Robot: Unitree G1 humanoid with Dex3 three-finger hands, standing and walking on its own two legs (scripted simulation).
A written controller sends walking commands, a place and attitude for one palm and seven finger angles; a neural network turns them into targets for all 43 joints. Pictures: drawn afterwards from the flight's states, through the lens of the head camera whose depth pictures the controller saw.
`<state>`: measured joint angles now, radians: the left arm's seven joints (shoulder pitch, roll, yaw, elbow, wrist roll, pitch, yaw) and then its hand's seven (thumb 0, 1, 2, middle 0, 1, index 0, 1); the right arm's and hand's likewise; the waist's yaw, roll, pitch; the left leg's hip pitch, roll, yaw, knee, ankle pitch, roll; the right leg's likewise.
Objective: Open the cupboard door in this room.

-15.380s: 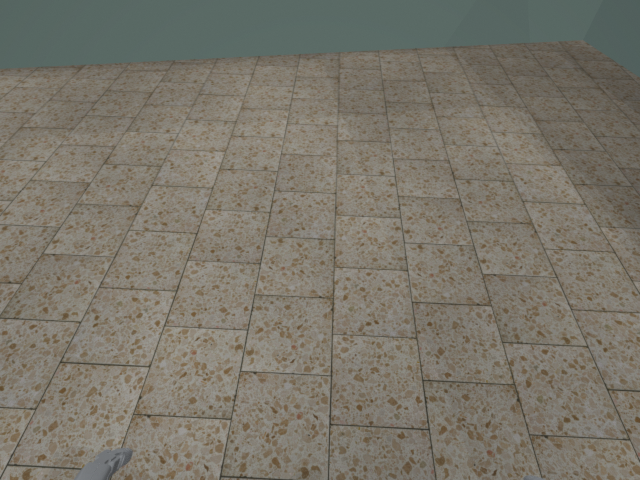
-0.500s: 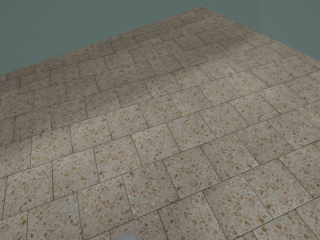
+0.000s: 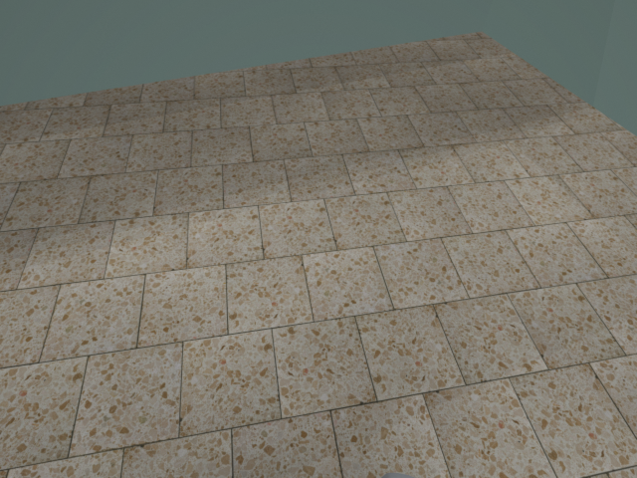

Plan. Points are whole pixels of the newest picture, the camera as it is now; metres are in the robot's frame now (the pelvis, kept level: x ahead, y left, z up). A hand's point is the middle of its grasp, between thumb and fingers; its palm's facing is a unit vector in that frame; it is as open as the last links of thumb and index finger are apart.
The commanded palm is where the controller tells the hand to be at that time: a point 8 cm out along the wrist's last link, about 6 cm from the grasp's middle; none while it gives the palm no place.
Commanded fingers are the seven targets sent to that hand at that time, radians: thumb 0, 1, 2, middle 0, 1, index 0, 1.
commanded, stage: turn or walk to find it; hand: left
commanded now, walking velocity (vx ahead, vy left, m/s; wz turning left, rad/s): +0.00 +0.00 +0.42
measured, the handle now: out of the picture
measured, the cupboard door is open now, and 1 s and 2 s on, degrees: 0 0 0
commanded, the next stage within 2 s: none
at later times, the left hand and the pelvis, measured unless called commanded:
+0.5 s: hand out of the picture -0.02 +0.16 -0.17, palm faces +0.26 -0.94 -0.24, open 7.3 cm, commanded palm none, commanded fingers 0.00 0.90 0.90 -0.20 -0.30 -0.20 -0.30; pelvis -0.03 -0.03 +0.00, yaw +14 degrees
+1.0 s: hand out of the picture -0.06 +0.24 -0.16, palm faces +0.43 -0.87 -0.25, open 7.3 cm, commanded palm none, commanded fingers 0.00 0.90 0.90 -0.20 -0.30 -0.20 -0.30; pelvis -0.05 +0.01 +0.00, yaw +25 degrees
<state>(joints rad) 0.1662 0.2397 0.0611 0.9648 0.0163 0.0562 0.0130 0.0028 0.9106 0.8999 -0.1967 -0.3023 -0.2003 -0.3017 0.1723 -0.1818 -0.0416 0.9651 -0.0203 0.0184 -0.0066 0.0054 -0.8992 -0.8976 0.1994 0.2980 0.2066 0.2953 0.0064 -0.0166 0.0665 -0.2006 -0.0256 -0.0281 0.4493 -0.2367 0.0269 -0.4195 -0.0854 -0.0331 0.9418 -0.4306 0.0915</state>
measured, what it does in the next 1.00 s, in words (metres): steps on the spot, turning left: right foot, then left foot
